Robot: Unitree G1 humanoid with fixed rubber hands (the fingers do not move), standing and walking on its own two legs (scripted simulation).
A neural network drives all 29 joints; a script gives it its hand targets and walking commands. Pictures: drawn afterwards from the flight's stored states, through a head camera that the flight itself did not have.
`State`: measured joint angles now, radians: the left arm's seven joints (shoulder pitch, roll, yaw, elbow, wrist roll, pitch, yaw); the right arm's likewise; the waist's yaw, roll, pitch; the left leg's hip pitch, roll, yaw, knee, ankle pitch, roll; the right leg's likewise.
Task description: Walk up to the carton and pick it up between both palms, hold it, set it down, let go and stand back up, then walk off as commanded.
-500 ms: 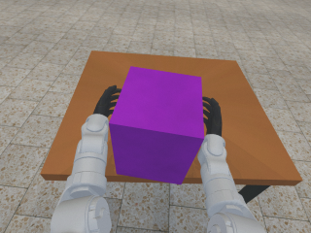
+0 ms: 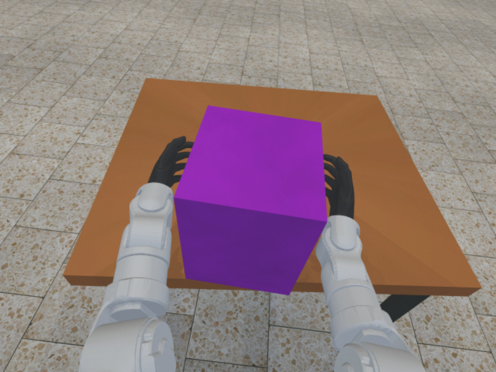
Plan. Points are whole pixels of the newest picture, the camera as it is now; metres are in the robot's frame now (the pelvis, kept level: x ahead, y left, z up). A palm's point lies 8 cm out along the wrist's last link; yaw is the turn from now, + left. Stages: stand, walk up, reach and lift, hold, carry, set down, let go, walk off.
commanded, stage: reach and lift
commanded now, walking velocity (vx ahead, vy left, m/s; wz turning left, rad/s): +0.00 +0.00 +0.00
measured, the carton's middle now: (250, 204) +0.40 -0.03 +0.04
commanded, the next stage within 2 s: none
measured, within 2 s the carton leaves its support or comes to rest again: leaves its support in 0.26 s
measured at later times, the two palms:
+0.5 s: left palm (179, 184) +0.39 +0.08 +0.12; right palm (365, 213) +0.33 -0.20 +0.11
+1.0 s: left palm (156, 177) +0.38 +0.12 +0.14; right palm (354, 190) +0.34 -0.17 +0.15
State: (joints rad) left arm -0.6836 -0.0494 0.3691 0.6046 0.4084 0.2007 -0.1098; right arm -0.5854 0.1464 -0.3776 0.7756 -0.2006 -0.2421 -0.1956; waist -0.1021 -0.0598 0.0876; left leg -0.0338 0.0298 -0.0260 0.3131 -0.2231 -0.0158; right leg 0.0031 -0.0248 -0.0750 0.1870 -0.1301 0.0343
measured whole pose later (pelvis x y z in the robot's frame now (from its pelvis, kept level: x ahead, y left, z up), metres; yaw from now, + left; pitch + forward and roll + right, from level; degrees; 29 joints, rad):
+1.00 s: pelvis -0.02 +0.00 +0.00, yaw +0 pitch -6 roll -1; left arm -0.67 -0.01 0.27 0.48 0.34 0.37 -0.04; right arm -0.65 0.03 -0.17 0.74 0.03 -0.06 -0.21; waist -0.11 -0.08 0.06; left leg 0.00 0.03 -0.02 0.31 -0.20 -0.02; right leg 0.03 -0.03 -0.07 0.19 -0.11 0.03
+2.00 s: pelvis -0.04 -0.01 +0.00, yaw +0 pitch -11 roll -1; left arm -0.76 -0.04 0.36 0.25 0.39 0.74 -0.07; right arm -0.86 -0.04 -0.07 0.67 0.18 0.26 -0.22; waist -0.11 -0.07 0.03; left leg 0.05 0.04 -0.03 0.32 -0.19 -0.03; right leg 0.07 -0.02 -0.08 0.25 -0.12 0.01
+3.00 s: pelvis -0.04 -0.02 +0.00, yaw +0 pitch -9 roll -1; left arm -0.85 0.01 0.37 0.24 0.36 0.89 -0.10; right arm -0.98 -0.10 -0.02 0.66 0.31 0.46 -0.29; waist -0.11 -0.04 -0.05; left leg 0.01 0.05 -0.04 0.34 -0.19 -0.04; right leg 0.03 -0.01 -0.09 0.25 -0.13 0.01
